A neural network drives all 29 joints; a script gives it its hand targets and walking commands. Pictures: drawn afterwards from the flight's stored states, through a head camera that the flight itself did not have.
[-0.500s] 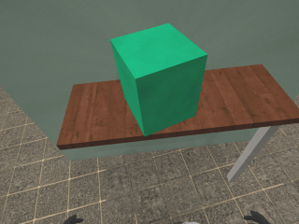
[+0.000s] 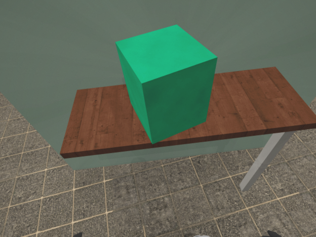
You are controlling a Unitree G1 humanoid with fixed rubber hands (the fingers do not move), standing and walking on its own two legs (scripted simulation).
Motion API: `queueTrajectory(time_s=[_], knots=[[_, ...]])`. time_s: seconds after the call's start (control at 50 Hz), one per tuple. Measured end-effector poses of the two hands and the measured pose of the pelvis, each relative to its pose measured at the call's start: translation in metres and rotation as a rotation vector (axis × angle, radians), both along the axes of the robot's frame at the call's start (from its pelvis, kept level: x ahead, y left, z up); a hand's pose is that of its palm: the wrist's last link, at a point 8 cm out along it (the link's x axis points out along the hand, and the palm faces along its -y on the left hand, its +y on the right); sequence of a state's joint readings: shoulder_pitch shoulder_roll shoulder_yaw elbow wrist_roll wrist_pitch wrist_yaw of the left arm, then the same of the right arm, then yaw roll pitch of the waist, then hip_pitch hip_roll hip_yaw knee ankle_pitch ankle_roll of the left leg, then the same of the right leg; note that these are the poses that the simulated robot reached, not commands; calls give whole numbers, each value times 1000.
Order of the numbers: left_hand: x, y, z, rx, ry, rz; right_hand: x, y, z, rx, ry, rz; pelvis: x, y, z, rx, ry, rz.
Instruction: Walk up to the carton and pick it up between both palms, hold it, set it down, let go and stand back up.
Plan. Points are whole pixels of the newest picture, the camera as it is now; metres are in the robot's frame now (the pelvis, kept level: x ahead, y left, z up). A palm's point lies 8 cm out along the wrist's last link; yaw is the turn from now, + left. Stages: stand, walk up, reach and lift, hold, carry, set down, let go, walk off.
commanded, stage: walk up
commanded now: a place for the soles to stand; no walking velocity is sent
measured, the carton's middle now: (164, 85) +0.54 +0.00 +0.07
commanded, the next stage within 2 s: none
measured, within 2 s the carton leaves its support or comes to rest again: neither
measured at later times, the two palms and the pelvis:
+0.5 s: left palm out of the picture +0.12 +0.26 -0.09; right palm out of the picture +0.09 -0.27 -0.11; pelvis +0.01 +0.00 +0.00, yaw -1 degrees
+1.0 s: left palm out of the picture +0.11 +0.27 -0.09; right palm out of the picture +0.08 -0.27 -0.11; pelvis +0.01 +0.01 +0.00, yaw -1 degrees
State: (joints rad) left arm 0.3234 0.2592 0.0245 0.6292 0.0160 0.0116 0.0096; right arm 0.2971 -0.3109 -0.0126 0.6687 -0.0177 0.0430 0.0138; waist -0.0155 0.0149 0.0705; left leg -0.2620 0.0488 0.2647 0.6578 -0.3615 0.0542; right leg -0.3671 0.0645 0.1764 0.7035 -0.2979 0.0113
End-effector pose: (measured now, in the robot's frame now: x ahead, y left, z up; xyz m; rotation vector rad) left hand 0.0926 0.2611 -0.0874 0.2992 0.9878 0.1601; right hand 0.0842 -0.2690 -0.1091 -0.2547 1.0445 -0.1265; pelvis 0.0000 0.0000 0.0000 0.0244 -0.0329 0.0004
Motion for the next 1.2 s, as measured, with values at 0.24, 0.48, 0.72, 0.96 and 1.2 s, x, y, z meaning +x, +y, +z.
queueTrajectory(time_s=[0.24, 0.48, 0.72, 0.96, 1.2], knots=[[10, -3, -5, -5, -15, -6, 0, -6, -4, -7, 15, -14, 5, -3, -5, -5, -7, -4], [23, 3, -6, -9, -19, -19, 1, 0, 1, -15, 5, -17, 8, 2, -4, -3, -6, -12], [22, 6, -4, -4, -13, -14, 7, 2, 2, -12, -6, -13, 9, 6, -2, -6, 2, -4], [21, 4, -8, -9, -4, -20, -2, 1, -5, -8, 20, -25, 9, 5, -5, -11, -12, -18], [28, 4, -8, -12, -14, -33, -10, 0, -1, -17, 21, -39, 8, 6, -4, -6, -12, -24]])
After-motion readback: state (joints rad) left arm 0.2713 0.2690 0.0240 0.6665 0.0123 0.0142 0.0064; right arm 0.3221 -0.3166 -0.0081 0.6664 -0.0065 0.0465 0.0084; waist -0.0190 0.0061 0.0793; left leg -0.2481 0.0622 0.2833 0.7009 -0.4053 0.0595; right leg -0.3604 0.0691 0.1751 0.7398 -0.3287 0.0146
